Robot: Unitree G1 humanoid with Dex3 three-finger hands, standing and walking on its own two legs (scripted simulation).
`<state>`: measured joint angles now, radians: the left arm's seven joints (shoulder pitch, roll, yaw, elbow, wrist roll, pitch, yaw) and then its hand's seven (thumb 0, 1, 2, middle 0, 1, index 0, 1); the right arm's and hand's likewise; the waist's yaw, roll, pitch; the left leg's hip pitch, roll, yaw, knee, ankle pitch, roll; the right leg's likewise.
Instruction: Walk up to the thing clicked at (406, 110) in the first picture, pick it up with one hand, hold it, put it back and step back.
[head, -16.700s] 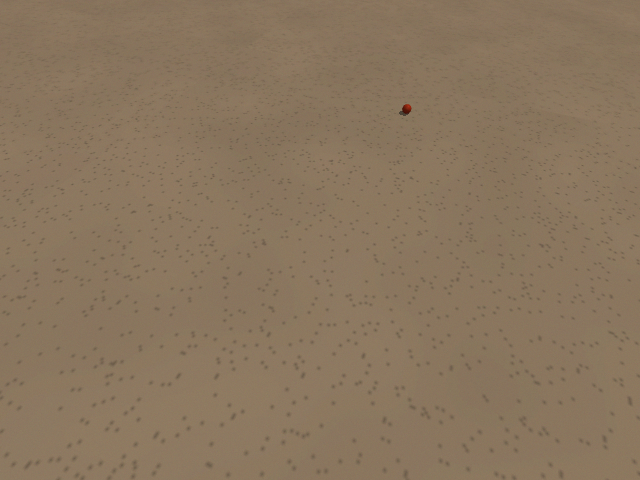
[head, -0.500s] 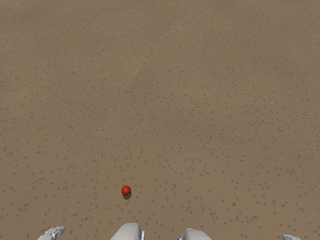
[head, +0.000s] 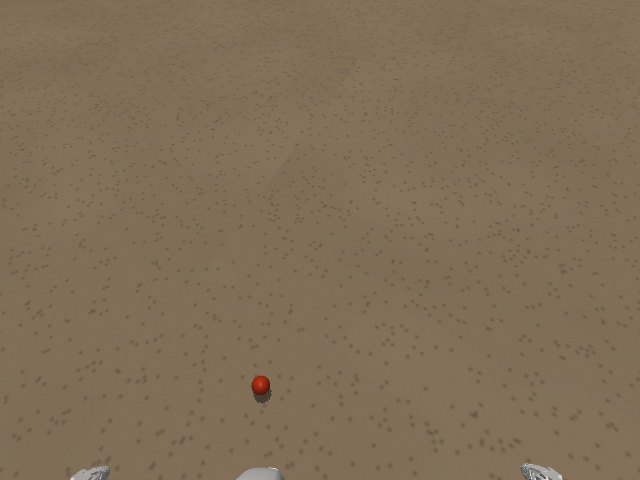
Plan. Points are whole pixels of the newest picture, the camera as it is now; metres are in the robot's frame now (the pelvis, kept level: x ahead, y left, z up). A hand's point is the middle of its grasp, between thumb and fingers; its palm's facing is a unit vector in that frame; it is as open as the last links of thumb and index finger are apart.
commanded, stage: walk up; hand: left
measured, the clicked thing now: (260, 385) +0.44 +0.21 -0.73
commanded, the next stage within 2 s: stand in 1.26 s
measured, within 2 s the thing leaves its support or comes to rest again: neither
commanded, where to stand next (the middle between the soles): +0.07 +0.04 m, yaw +0 degrees
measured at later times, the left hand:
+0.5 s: hand out of the picture +0.05 +0.29 -0.14, palm faces +0.00 -0.95 -0.32, open 7.4 cm
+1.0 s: hand out of the picture +0.08 +0.27 -0.13, palm faces -0.01 -0.94 -0.34, open 7.4 cm
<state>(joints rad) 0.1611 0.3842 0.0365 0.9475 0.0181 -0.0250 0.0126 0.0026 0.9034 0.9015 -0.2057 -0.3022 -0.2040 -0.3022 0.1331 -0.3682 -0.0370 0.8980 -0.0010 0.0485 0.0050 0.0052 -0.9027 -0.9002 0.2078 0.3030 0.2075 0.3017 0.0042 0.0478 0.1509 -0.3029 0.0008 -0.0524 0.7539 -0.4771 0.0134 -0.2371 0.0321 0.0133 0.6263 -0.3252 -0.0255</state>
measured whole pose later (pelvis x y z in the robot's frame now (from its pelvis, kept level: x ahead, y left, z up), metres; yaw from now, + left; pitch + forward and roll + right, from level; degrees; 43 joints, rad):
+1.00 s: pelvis +0.00 +0.02 +0.02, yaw +0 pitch -2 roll +0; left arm 0.09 0.34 0.02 1.15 0.01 -0.01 -0.01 0.00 0.90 0.90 -0.21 -0.30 -0.20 -0.30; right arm 0.10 -0.35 -0.02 1.12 0.00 0.00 0.01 0.00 -0.90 -0.90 0.21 0.30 0.21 0.30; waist 0.00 0.02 0.06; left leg -0.09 0.02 -0.03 0.33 -0.20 -0.02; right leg -0.13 -0.01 0.04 0.34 -0.17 0.02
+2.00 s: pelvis -0.01 +0.02 +0.02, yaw -1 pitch -2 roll +0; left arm 0.12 0.36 0.00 1.12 0.01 -0.01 -0.01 0.00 0.90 0.90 -0.21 -0.30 -0.20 -0.30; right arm 0.12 -0.35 -0.01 1.13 -0.01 0.00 0.01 0.00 -0.90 -0.90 0.21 0.30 0.21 0.30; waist -0.01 0.00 0.06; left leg -0.09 0.02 -0.03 0.32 -0.19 -0.03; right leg -0.14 0.00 0.04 0.35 -0.17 0.01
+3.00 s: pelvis -0.16 +0.04 -0.01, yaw -5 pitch -3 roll -2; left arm 0.15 0.37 0.08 0.87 0.03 0.07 -0.01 0.00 0.90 0.90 -0.21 -0.30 -0.20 -0.30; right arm 0.12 -0.39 -0.05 0.86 -0.01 0.06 -0.02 0.00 -0.90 -0.90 0.21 0.30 0.21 0.30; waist -0.02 0.04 0.20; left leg -0.43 0.04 -0.03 0.74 -0.32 0.00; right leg -0.23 0.05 0.03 0.65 -0.37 -0.01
